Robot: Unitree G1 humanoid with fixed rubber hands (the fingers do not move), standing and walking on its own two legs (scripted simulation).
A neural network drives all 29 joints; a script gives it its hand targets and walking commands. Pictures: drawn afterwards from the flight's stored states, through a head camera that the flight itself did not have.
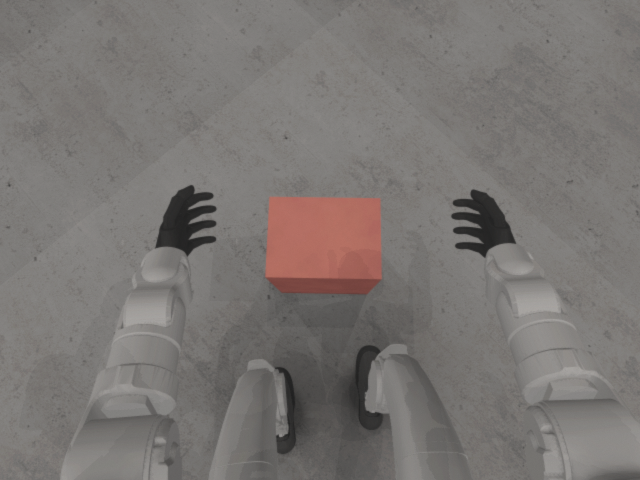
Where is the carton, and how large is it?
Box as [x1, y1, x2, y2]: [265, 197, 381, 293]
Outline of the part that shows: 269,197 265,277 281,292 367,293 381,279 379,198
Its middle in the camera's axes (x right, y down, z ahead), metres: +0.01 +0.02 +0.95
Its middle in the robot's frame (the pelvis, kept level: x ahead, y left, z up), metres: +0.47 +0.00 -0.53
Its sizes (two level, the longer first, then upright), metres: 0.236 0.173 0.297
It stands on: the floor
